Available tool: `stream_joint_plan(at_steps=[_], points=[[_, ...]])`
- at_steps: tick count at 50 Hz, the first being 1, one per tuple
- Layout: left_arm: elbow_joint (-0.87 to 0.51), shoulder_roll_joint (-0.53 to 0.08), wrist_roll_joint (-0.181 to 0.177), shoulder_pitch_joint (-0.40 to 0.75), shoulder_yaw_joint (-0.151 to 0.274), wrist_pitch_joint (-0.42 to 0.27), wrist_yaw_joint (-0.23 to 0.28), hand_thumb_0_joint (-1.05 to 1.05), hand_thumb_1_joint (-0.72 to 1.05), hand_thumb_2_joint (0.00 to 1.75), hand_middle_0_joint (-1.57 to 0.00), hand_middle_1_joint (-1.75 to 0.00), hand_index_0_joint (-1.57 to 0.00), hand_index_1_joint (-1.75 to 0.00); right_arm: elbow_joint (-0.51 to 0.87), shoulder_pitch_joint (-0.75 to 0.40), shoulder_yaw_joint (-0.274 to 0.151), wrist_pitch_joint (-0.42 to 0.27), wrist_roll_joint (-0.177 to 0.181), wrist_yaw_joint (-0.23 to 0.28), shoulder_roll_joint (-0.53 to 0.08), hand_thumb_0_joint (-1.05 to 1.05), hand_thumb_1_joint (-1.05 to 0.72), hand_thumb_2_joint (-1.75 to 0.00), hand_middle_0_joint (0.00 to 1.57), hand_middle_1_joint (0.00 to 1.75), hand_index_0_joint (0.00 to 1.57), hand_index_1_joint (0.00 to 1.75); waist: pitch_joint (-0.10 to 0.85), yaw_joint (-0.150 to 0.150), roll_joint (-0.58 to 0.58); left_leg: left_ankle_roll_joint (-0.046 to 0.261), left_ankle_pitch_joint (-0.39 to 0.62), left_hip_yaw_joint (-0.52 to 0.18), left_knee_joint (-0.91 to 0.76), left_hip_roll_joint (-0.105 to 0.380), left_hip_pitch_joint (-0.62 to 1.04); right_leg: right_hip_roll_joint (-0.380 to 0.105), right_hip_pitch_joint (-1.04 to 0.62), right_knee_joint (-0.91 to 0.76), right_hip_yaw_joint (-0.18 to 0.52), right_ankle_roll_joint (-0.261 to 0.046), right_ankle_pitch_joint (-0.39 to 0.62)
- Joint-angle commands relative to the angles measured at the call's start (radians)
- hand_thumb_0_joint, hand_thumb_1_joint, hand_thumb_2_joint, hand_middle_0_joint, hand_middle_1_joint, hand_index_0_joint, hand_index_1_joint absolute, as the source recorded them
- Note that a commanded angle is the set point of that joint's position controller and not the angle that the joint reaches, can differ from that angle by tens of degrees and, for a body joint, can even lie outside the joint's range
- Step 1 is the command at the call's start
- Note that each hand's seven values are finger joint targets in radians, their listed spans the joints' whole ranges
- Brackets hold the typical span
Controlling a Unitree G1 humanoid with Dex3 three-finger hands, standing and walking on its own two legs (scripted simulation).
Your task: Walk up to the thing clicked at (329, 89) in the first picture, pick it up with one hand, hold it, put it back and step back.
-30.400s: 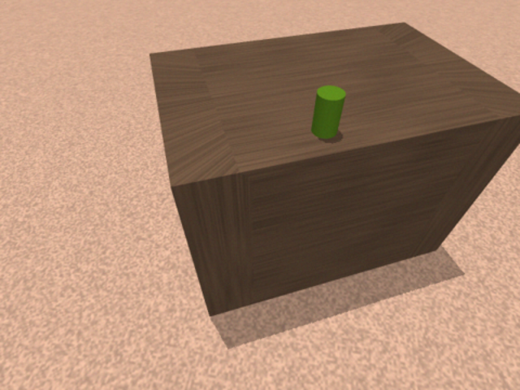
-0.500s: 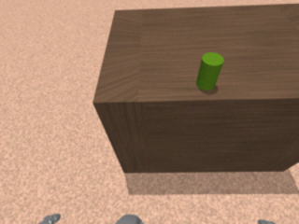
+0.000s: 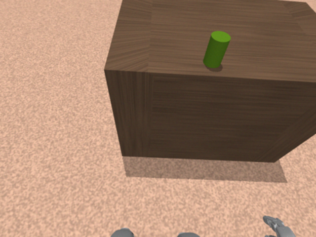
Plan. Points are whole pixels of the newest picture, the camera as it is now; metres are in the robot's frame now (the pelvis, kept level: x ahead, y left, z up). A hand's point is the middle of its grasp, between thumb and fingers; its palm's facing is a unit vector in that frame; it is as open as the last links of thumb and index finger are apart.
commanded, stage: step back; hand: right
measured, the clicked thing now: (215, 50) +0.74 -0.17 +0.04
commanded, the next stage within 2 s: stand in 1.98 s
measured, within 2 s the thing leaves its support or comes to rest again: neither
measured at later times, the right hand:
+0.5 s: hand out of the picture -0.09 -0.29 -0.17, palm faces -0.16 +0.90 -0.40, open 7.4 cm
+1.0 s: hand out of the picture -0.19 -0.33 -0.15, palm faces -0.08 +0.93 -0.36, open 7.4 cm
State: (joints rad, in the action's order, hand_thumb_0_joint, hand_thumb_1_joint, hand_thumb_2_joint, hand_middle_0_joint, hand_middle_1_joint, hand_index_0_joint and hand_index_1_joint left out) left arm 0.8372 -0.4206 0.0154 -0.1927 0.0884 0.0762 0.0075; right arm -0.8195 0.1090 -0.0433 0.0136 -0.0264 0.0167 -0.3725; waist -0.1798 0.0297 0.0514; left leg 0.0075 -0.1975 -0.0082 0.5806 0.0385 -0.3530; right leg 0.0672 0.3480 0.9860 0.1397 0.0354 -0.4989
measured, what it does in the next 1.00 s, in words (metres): walks backwards: right foot, then left foot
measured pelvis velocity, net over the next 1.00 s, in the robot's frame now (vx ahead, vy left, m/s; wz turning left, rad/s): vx -0.31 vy -0.08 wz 0.04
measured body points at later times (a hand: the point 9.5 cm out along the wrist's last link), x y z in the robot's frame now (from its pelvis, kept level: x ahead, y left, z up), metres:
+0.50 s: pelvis -0.17 -0.03 -0.02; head -0.10 -0.02 +0.43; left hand -0.05 +0.30 -0.12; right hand -0.08 -0.34 -0.14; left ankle -0.18 +0.08 -0.73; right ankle -0.06 -0.14 -0.73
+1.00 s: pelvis -0.31 -0.08 +0.00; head -0.29 -0.10 +0.45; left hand -0.30 +0.25 -0.11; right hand -0.18 -0.38 -0.13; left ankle -0.30 +0.08 -0.68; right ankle -0.32 -0.19 -0.73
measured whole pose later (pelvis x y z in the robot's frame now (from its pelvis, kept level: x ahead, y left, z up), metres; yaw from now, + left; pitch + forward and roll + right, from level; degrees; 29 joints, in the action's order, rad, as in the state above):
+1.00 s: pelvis -0.31 -0.08 +0.00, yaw +2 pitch -2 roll +1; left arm 0.95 -0.36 0.04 -0.25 0.06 0.02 0.01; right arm -0.90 0.15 -0.05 0.06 -0.01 0.00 -0.41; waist -0.09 0.05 -0.03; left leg 0.00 -0.43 -0.14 0.98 -0.06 -0.45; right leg -0.01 0.24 0.62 0.03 -0.01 -0.35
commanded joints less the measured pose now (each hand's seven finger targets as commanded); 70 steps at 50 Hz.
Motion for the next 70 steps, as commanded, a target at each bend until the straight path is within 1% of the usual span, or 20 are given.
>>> stream_joint_plan(at_steps=[1, 4, 6, 7, 11, 17, 22, 24, 26, 30, 40, 42, 43, 44, 48, 52, 56, 58, 60, 70], points=[[-0.058, -0.138, 0.007, -0.046, 0.04, -0.045, 0.001, 0.0, 0.9, 0.9, -0.2, -0.3, -0.2, -0.3, 0.068, 0.018, -0.083, 0.008, -0.006, 0.011, -0.287, 0.0, -0.9, -0.9, 0.2, 0.3, 0.2, 0.3, 0.265, -0.039, -0.278, 0.206, 0.262, -0.198, -0.066, 0.199, 0.224, -0.045, -0.051, -0.34, -0.099, -0.016, 0.058], [-0.004, -0.17, 0.026, -0.136, 0.053, -0.053, 0.0, 0.0, 0.9, 0.9, -0.2, -0.3, -0.2, -0.3, 0.082, -0.025, -0.071, 0.026, 0.015, 0.005, -0.264, 0.0, -0.9, -0.9, 0.2, 0.3, 0.2, 0.3, 0.263, 0.012, -0.18, 0.1, 0.039, -0.155, 0.037, 0.107, 0.001, -0.075, -0.233, -0.563, -0.065, -0.069, 0.254], [-0.062, -0.346, 0.031, -0.028, 0.095, -0.048, -0.004, 0.0, 0.9, 0.9, -0.2, -0.3, -0.2, -0.3, 0.106, -0.041, -0.062, 0.026, 0.022, 0.024, -0.204, 0.0, -0.9, -0.9, 0.2, 0.3, 0.2, 0.3, 0.159, 0.035, 0.213, -0.01, -0.416, -0.1, 0.436, -0.141, -0.173, -0.45, 0.024, -0.726, 0.406, -0.286, 0.112], [-0.098, -0.357, 0.033, 0.055, 0.092, -0.052, 0.0, 0.0, 0.9, 0.9, -0.2, -0.3, -0.2, -0.3, 0.085, -0.023, -0.082, 0.029, 0.018, 0.03, -0.253, 0.0, -0.9, -0.9, 0.2, 0.3, 0.2, 0.3, 0.081, 0.021, 0.235, -0.019, -0.42, -0.162, 0.59, -0.09, -0.099, -0.513, 0.22, -0.785, 0.501, -0.34, 0.031], [-0.12, -0.185, 0.029, 0.161, 0.059, -0.056, 0.01, 0.0, 0.9, 0.9, -0.2, -0.3, -0.2, -0.3, 0.011, 0.098, -0.058, 0.015, 0.025, 0.019, -0.218, 0.0, -0.9, -0.9, 0.2, 0.3, 0.2, 0.3, 0.125, -0.06, 0.088, -0.02, -0.242, -0.156, 0.62, -0.167, -0.143, -0.247, -0.003, -0.579, 0.039, -0.188, 0.391], [-0.113, -0.177, 0.028, -0.007, 0.058, -0.044, 0.029, 0.0, 0.9, 0.9, -0.2, -0.3, -0.2, -0.3, 0.034, 0.062, -0.039, -0.008, 0.006, 0.03, -0.184, 0.0, -0.9, -0.9, 0.2, 0.3, 0.2, 0.3, 0.227, 0.045, 0.16, -0.045, -0.36, -0.08, 0.339, -0.1, -0.2, -0.329, -0.355, -0.474, 0.083, -0.258, 0.713], [-0.146, -0.196, 0.008, 0.088, 0.047, -0.023, 0.024, 0.0, 0.9, 0.9, -0.2, -0.3, -0.2, -0.3, -0.031, 0.214, -0.06, -0.008, 0.002, 0.017, -0.197, 0.0, -0.9, -0.9, 0.2, 0.3, 0.2, 0.3, 0.307, -0.028, 0.106, 0.0, -0.085, 0.024, -0.128, -0.08, 0.09, -0.303, -0.25, -0.349, 0.034, -0.189, 0.617], [-0.156, -0.148, 0.001, 0.08, 0.025, -0.016, 0.014, 0.0, 0.9, 0.9, -0.2, -0.3, -0.2, -0.3, -0.029, 0.204, -0.088, -0.004, -0.017, 0.019, -0.285, 0.0, -0.9, -0.9, 0.2, 0.3, 0.2, 0.3, 0.293, -0.028, -0.1, 0.092, 0.093, -0.276, -0.192, 0.123, 0.223, -0.182, 0.037, -0.211, -0.031, -0.095, 0.305], [-0.163, -0.186, 0.006, 0.174, 0.049, -0.016, 0.028, 0.0, 0.9, 0.9, -0.2, -0.3, -0.2, -0.3, 0.025, 0.076, -0.107, -0.001, -0.021, 0.009, -0.425, 0.0, -0.9, -0.9, 0.2, 0.3, 0.2, 0.3, 0.19, -0.072, -0.329, 0.341, 0.127, -0.609, -0.303, 0.409, -0.054, -0.036, 0.069, 0.181, -0.024, -0.04, -0.174], [-0.072, -0.161, -0.012, 0.045, 0.047, -0.009, 0.01, 0.0, 0.9, 0.9, -0.2, -0.3, -0.2, -0.3, 0.045, -0.041, -0.061, -0.005, -0.028, 0.021, -0.257, 0.0, -0.9, -0.9, 0.2, 0.3, 0.2, 0.3, 0.138, 0.03, -0.13, 0.187, 0.233, -0.203, -0.198, 0.177, -0.023, 0.041, 0.1, 0.308, 0.038, -0.057, 0.009], [0.036, -0.122, 0.017, -0.087, 0.017, -0.09, 0.019, 0.0, 0.9, 0.9, -0.2, -0.3, -0.2, -0.3, 0.015, 0.015, -0.069, 0.042, -0.001, -0.007, -0.265, 0.0, -0.9, -0.9, 0.2, 0.3, 0.2, 0.3, 0.305, -0.009, -0.235, 0.149, 0.147, -0.12, 0.041, 0.14, 0.216, -0.035, -0.18, -0.695, -0.165, -0.041, 0.236], [0.037, -0.255, 0.039, -0.079, 0.056, -0.101, 0.02, 0.0, 0.9, 0.9, -0.2, -0.3, -0.2, -0.3, 0.043, 0.021, -0.036, 0.034, 0.006, -0.011, -0.166, 0.0, -0.9, -0.9, 0.2, 0.3, 0.2, 0.3, 0.251, -0.01, 0.083, 0.044, -0.242, -0.063, 0.227, -0.034, -0.188, -0.253, -0.31, -0.658, 0.242, -0.118, 0.214], [0.001, -0.347, 0.039, -0.004, 0.071, -0.095, 0.02, 0.0, 0.9, 0.9, -0.2, -0.3, -0.2, -0.3, 0.054, -0.052, -0.05, 0.035, 0.004, 0.004, -0.193, 0.0, -0.9, -0.9, 0.2, 0.3, 0.2, 0.3, 0.196, 0.039, 0.148, -0.005, -0.398, -0.141, 0.33, -0.056, -0.134, -0.458, -0.026, -0.695, 0.416, -0.279, 0.094], [-0.019, -0.347, 0.036, 0.069, 0.068, -0.095, 0.021, 0.0, 0.9, 0.9, -0.2, -0.3, -0.2, -0.3, 0.036, -0.046, -0.074, 0.037, 0.003, 0.006, -0.244, 0.0, -0.9, -0.9, 0.2, 0.3, 0.2, 0.3, 0.105, 0.02, 0.158, -0.015, -0.374, -0.189, 0.449, -0.023, -0.05, -0.501, 0.165, -0.739, 0.473, -0.318, 0.007], [0.002, -0.205, 0.027, 0.074, 0.04, -0.106, 0.022, 0.0, 0.9, 0.9, -0.2, -0.3, -0.2, -0.3, -0.019, 0.012, -0.047, 0.015, 0.015, -0.004, -0.195, 0.0, -0.9, -0.9, 0.2, 0.3, 0.2, 0.3, 0.114, -0.026, 0.053, -0.014, -0.225, -0.136, 0.429, -0.108, -0.133, -0.257, -0.086, -0.566, 0.048, -0.186, 0.401], [0.022, -0.233, 0.037, -0.041, 0.054, -0.111, 0.014, 0.0, 0.9, 0.9, -0.2, -0.3, -0.2, -0.3, -0.013, -0.028, -0.042, -0.007, -0.005, -0.01, -0.186, 0.0, -0.9, -0.9, 0.2, 0.3, 0.2, 0.3, 0.145, 0.052, 0.143, -0.032, -0.29, -0.075, 0.223, -0.061, -0.18, -0.289, -0.258, -0.581, 0.108, -0.204, 0.192], [-0.002, -0.23, 0.027, 0.049, 0.04, -0.089, -0.002, 0.0, 0.9, 0.9, -0.2, -0.3, -0.2, -0.3, -0.082, 0.086, -0.066, -0.035, -0.009, -0.023, -0.188, 0.0, -0.9, -0.9, 0.2, 0.3, 0.2, 0.3, 0.158, -0.015, 0.126, -0.009, -0.196, 0.026, -0.175, -0.078, 0.172, -0.282, -0.048, -0.541, 0.055, -0.187, -0.007], [-0.005, -0.133, 0.019, 0.011, 0.006, -0.088, -0.004, 0.0, 0.9, 0.9, -0.2, -0.3, -0.2, -0.3, -0.109, 0.159, -0.09, -0.049, -0.023, -0.015, -0.235, 0.0, -0.9, -0.9, 0.2, 0.3, 0.2, 0.3, 0.227, -0.043, -0.088, 0.052, -0.226, -0.242, -0.273, 0.058, 0.406, -0.18, 0.135, -0.266, -0.065, -0.109, 0.094], [0.005, -0.207, 0.015, 0.108, 0.026, -0.093, 0.002, 0.0, 0.9, 0.9, -0.2, -0.3, -0.2, -0.3, -0.092, 0.125, -0.109, -0.05, -0.012, -0.019, -0.374, 0.0, -0.9, -0.9, 0.2, 0.3, 0.2, 0.3, 0.112, -0.078, -0.193, 0.256, -0.643, -0.632, -0.403, 0.321, 0.135, -0.118, 0.2, -0.065, -0.087, -0.061, -0.091], [0.104, -0.141, 0.016, -0.052, 0.026, -0.13, -0.008, 0.0, 0.9, 0.9, -0.2, -0.3, -0.2, -0.3, -0.069, 0.023, -0.065, -0.031, 0.0, -0.027, -0.22, 0.0, -0.9, -0.9, 0.2, 0.3, 0.2, 0.3, 0.162, 0.022, -0.196, 0.101, -0.202, -0.149, -0.11, 0.094, -0.01, -0.036, -0.254, -0.555, -0.214, -0.06, 0.218]])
